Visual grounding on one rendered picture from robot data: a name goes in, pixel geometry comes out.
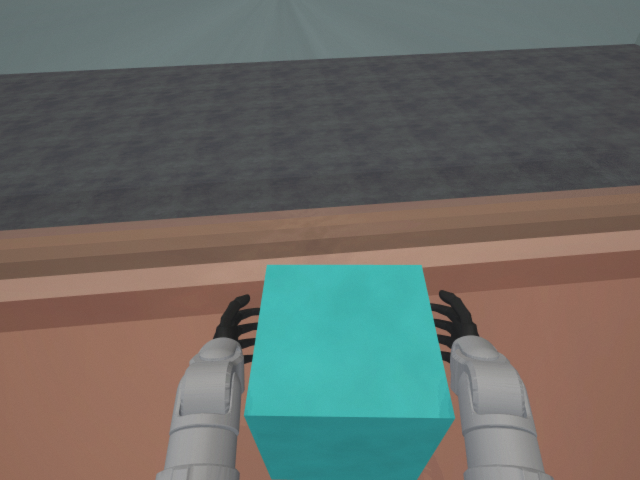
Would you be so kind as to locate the robot right hand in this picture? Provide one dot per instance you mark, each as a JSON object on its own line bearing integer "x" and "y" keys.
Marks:
{"x": 461, "y": 324}

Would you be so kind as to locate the robot left hand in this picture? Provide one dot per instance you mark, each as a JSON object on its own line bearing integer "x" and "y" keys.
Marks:
{"x": 229, "y": 327}

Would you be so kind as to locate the right robot forearm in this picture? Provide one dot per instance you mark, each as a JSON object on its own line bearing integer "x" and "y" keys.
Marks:
{"x": 496, "y": 417}

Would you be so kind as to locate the left robot forearm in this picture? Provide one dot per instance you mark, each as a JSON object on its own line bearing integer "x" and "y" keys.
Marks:
{"x": 206, "y": 415}

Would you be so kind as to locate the carton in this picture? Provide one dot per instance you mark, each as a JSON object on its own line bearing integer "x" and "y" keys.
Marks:
{"x": 347, "y": 380}

